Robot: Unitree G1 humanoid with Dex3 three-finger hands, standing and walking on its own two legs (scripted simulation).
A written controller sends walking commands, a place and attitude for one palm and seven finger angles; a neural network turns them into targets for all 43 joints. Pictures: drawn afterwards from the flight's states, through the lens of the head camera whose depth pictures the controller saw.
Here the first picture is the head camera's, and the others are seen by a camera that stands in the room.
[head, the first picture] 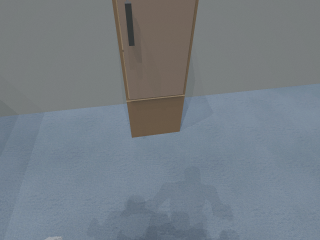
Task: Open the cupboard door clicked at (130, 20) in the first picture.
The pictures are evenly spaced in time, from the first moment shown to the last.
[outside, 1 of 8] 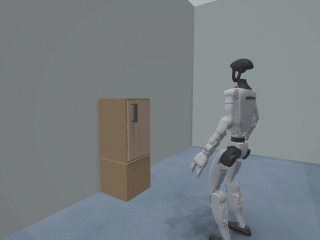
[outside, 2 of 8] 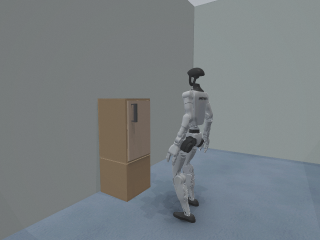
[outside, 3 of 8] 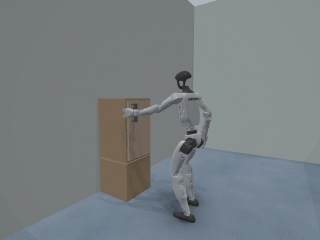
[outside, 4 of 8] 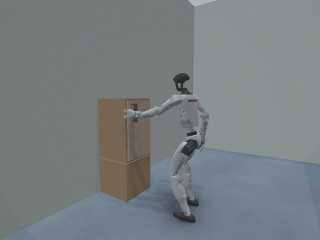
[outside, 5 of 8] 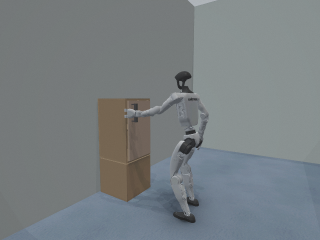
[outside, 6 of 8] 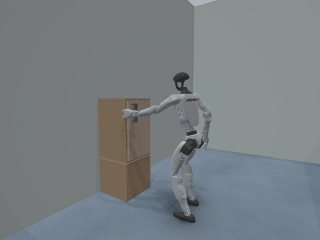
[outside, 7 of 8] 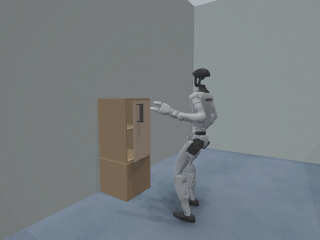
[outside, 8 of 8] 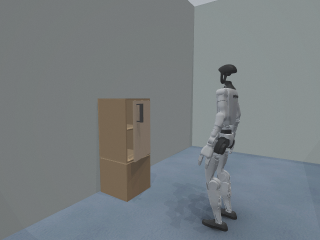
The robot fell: no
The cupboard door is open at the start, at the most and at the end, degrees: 0 11 11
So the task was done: no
